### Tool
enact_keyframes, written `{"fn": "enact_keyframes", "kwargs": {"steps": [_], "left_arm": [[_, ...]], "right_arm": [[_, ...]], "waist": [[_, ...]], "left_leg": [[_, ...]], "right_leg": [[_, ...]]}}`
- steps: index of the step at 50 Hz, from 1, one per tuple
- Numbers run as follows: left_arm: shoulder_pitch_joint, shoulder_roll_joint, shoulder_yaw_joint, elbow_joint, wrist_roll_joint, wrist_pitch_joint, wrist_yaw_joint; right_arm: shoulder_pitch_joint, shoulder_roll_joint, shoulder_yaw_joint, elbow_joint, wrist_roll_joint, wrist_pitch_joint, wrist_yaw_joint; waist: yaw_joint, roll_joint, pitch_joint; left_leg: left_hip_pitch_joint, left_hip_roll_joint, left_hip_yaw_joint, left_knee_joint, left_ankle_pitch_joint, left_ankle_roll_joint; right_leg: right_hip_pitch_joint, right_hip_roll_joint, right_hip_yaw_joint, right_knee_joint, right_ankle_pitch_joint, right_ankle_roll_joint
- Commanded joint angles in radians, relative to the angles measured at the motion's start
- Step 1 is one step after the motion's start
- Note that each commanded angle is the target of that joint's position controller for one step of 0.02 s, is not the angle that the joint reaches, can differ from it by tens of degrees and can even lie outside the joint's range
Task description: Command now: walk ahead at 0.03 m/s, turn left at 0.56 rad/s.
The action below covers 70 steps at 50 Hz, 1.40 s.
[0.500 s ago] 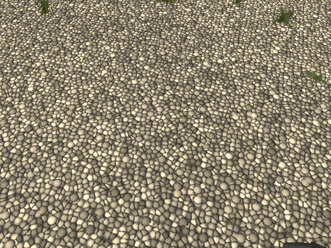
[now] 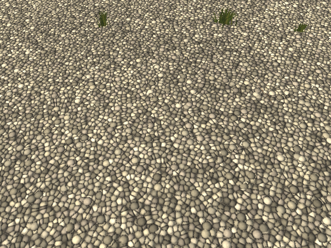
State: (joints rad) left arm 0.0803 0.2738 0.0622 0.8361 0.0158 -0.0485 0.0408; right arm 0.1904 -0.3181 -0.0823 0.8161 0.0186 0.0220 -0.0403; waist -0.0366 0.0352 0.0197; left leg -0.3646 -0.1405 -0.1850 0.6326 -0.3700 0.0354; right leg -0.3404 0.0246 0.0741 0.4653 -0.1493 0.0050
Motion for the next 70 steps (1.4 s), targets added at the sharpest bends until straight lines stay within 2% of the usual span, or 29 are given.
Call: {"fn": "enact_keyframes", "kwargs": {"steps": [1, 3, 5, 7, 9, 12, 15, 17, 18, 19, 20, 21, 22, 23, 24, 25, 28, 31, 33, 36, 37, 38, 39, 40, 41, 42, 44, 54, 70], "left_arm": [[0.041, 0.152, 0.034, -0.072, 0.022, 0.0, 0.002], [-0.006, 0.117, 0.025, -0.086, -0.005, 0.007, 0.003], [-0.003, 0.127, 0.023, -0.082, -0.005, 0.019, 0.006], [0.026, 0.142, 0.028, -0.073, 0.001, 0.03, 0.014], [0.046, 0.16, 0.034, -0.067, 0.0, 0.037, 0.02], [0.027, 0.195, 0.046, -0.073, -0.006, 0.04, 0.014], [0.039, 0.212, 0.053, -0.065, -0.021, 0.039, -0.001], [0.023, 0.217, 0.053, -0.059, -0.041, 0.039, -0.008], [0.032, 0.198, 0.047, -0.05, -0.049, 0.04, -0.01], [0.096, 0.151, 0.033, -0.025, -0.035, 0.037, -0.018], [0.11, 0.061, 0.0, -0.053, 0.026, 0.033, -0.034], [0.044, 0.105, 0.017, -0.076, 0.007, 0.033, -0.023], [0.011, 0.158, 0.032, -0.076, -0.018, 0.041, -0.013], [0.022, 0.162, 0.038, -0.067, -0.027, 0.048, -0.007], [0.046, 0.16, 0.042, -0.039, -0.021, 0.057, 0.003], [0.064, 0.16, 0.044, -0.03, -0.013, 0.063, 0.009], [0.108, 0.128, 0.038, -0.012, -0.018, 0.062, 0.009], [0.068, 0.096, 0.021, -0.021, -0.016, 0.059, 0.006], [0.059, 0.102, 0.018, -0.024, -0.018, 0.057, 0.002], [0.095, 0.101, 0.016, -0.004, -0.022, 0.051, -0.004], [0.121, 0.091, 0.012, 0.01, -0.015, 0.046, -0.008], [0.134, 0.11, 0.012, 0.017, -0.001, 0.042, -0.01], [0.148, 0.159, 0.018, 0.016, 0.004, 0.04, -0.008], [0.127, 0.197, 0.032, 0.036, -0.012, 0.041, -0.012], [0.108, 0.14, 0.022, 0.031, -0.017, 0.037, -0.02], [0.097, 0.111, 0.013, 0.035, -0.009, 0.032, -0.022], [0.083, 0.102, 0.007, 0.043, -0.004, 0.021, -0.021], [0.105, 0.095, -0.005, 0.103, -0.009, 0.023, -0.007], [0.131, 0.067, -0.016, 0.177, -0.011, 0.031, -0.001]], "right_arm": [[0.086, -0.163, -0.04, -0.071, -0.003, -0.018, 0.004], [0.084, -0.145, -0.048, -0.054, -0.001, 0.007, -0.002], [0.059, -0.095, -0.036, -0.077, 0.004, 0.025, 0.004], [0.002, -0.066, -0.024, -0.118, 0.012, 0.026, 0.01], [-0.032, -0.056, -0.017, -0.147, 0.008, 0.024, 0.016], [-0.048, -0.051, -0.01, -0.175, 0.004, 0.025, 0.032], [-0.047, -0.066, -0.015, -0.188, 0.0, 0.034, 0.045], [-0.002, -0.061, -0.019, -0.176, -0.003, 0.037, 0.053], [0.043, -0.068, -0.025, -0.155, -0.006, 0.036, 0.053], [0.072, -0.106, -0.036, -0.148, -0.006, 0.036, 0.045], [0.085, -0.206, -0.052, -0.17, -0.016, 0.036, 0.025], [0.072, -0.196, -0.039, -0.186, -0.047, 0.016, 0.033], [0.046, -0.165, -0.032, -0.181, -0.052, -0.004, 0.042], [-0.005, -0.142, -0.025, -0.171, -0.043, -0.018, 0.042], [-0.045, -0.121, -0.019, -0.172, -0.034, -0.024, 0.039], [-0.073, -0.103, -0.01, -0.169, -0.027, -0.028, 0.036], [-0.079, -0.053, 0.011, -0.147, -0.034, -0.039, 0.026], [-0.075, -0.061, 0.01, -0.121, -0.031, -0.038, 0.021], [-0.067, -0.078, 0.006, -0.103, -0.032, -0.034, 0.023], [-0.082, -0.063, 0.014, -0.081, -0.023, -0.032, 0.027], [-0.085, -0.052, 0.019, -0.07, -0.016, -0.032, 0.028], [-0.054, -0.039, 0.024, -0.054, -0.017, -0.037, 0.031], [-0.023, -0.028, 0.028, -0.047, -0.034, -0.045, 0.036], [0.005, -0.034, 0.02, -0.042, -0.034, -0.05, 0.04], [-0.049, -0.046, 0.021, -0.036, -0.038, -0.047, 0.038], [-0.076, -0.042, 0.018, -0.038, -0.032, -0.041, 0.034], [-0.075, -0.034, 0.019, -0.025, -0.028, -0.025, 0.025], [-0.034, -0.026, 0.016, 0.071, -0.024, -0.025, 0.018], [-0.012, -0.021, 0.025, 0.183, -0.02, -0.026, 0.007]], "waist": [[0.006, -0.216, -0.17], [0.0, -0.143, -0.127], [0.011, -0.164, -0.09], [0.041, -0.199, -0.079], [0.059, -0.206, -0.095], [0.064, -0.215, -0.11], [0.066, -0.222, -0.098], [0.031, -0.211, -0.092], [0.01, -0.189, -0.096], [0.015, -0.088, -0.121], [0.051, 0.231, -0.164], [0.0, 0.21, -0.177], [-0.008, 0.131, -0.134], [0.019, 0.124, -0.09], [0.033, 0.098, -0.079], [0.048, 0.106, -0.067], [0.066, 0.1, -0.094], [0.04, 0.095, -0.078], [0.024, 0.098, -0.064], [0.043, 0.082, -0.044], [0.067, 0.062, -0.037], [0.068, 0.027, -0.05], [0.039, -0.045, -0.073], [-0.005, -0.148, -0.069], [0.033, -0.125, -0.059], [0.038, -0.117, -0.048], [0.039, -0.109, -0.026], [0.045, -0.035, -0.008], [0.041, -0.036, 0.004]], "left_leg": [[-0.248, 0.056, 0.022, 0.455, -0.255, -0.061], [-0.277, 0.087, 0.052, 0.547, -0.14, -0.105], [-0.268, 0.099, 0.097, 0.561, -0.071, -0.132], [-0.274, 0.118, 0.137, 0.474, -0.029, -0.144], [-0.244, 0.144, 0.152, 0.384, -0.018, -0.146], [-0.121, 0.168, 0.191, 0.24, 0.001, -0.124], [-0.026, 0.156, 0.223, 0.108, 0.001, -0.087], [0.072, 0.137, 0.241, -0.075, 0.097, -0.042], [0.173, 0.118, 0.249, -0.202, 0.2, -0.011], [0.329, 0.168, 0.162, -0.269, 0.371, 0.022], [0.499, 0.457, -0.169, -0.238, 0.8, 0.121], [0.342, 0.563, -0.244, -0.264, 0.805, 0.3], [0.282, 0.495, -0.173, -0.294, 0.669, 0.292], [0.25, 0.428, -0.101, -0.306, 0.561, 0.236], [0.242, 0.389, -0.064, -0.312, 0.487, 0.193], [0.207, 0.371, -0.035, -0.316, 0.527, 0.182], [0.21, 0.343, 0.014, -0.321, 0.548, 0.184], [0.223, 0.339, 0.005, -0.325, 0.452, 0.184], [0.208, 0.348, -0.02, -0.327, 0.397, 0.197], [0.176, 0.338, -0.046, -0.314, 0.324, 0.184], [0.15, 0.318, -0.034, -0.301, 0.304, 0.156], [0.12, 0.292, -0.024, -0.292, 0.277, 0.113], [0.087, 0.243, 0.016, -0.253, 0.227, 0.069], [0.111, 0.174, 0.09, -0.262, 0.183, 0.037], [0.165, 0.158, 0.112, -0.233, 0.169, 0.015], [0.178, 0.159, 0.115, -0.219, 0.174, 0.014], [0.176, 0.166, 0.107, -0.216, 0.218, 0.023], [0.177, 0.168, 0.113, -0.222, 0.257, 0.011], [0.183, 0.17, 0.122, -0.227, 0.262, 0.008]], "right_leg": [[0.324, -0.436, 0.36, -0.112, 0.567, -0.273], [0.299, -0.32, 0.19, -0.087, 0.468, -0.197], [0.242, -0.281, 0.103, -0.11, 0.447, -0.199], [0.264, -0.277, 0.061, -0.136, 0.417, -0.216], [0.292, -0.299, 0.041, -0.141, 0.408, -0.229], [0.253, -0.316, -0.013, -0.144, 0.384, -0.225], [0.23, -0.331, -0.021, -0.126, 0.332, -0.217], [0.209, -0.324, -0.03, -0.072, 0.289, -0.185], [0.163, -0.3, -0.053, -0.016, 0.24, -0.144], [0.056, -0.25, -0.116, 0.094, 0.099, -0.066], [-0.19, -0.137, -0.216, 0.391, -0.423, 0.041], [-0.241, -0.083, -0.101, 0.559, -0.555, 0.064], [-0.237, -0.1, -0.061, 0.634, -0.5, 0.06], [-0.244, -0.105, -0.049, 0.638, -0.426, 0.052], [-0.241, -0.112, -0.04, 0.631, -0.363, 0.053], [-0.213, -0.107, -0.039, 0.637, -0.303, 0.062], [-0.142, -0.101, -0.036, 0.573, -0.212, 0.075], [-0.079, -0.107, -0.037, 0.366, -0.211, 0.079], [-0.023, -0.097, -0.051, 0.272, -0.241, 0.075], [0.072, -0.081, -0.066, 0.09, -0.169, 0.055], [0.143, -0.075, -0.073, -0.044, -0.041, 0.041], [0.225, -0.099, -0.037, -0.095, 0.093, 0.025], [0.293, -0.166, 0.021, -0.067, 0.265, 0.001], [0.231, -0.157, 0.0, -0.019, 0.168, -0.035], [0.164, -0.138, -0.004, -0.044, 0.052, -0.04], [0.133, -0.132, -0.006, -0.061, 0.004, -0.028], [0.119, -0.117, -0.018, -0.069, 0.007, -0.007], [0.136, -0.092, -0.037, -0.057, 0.005, -0.007], [0.132, -0.067, -0.055, -0.065, 0.0, -0.004]]}}
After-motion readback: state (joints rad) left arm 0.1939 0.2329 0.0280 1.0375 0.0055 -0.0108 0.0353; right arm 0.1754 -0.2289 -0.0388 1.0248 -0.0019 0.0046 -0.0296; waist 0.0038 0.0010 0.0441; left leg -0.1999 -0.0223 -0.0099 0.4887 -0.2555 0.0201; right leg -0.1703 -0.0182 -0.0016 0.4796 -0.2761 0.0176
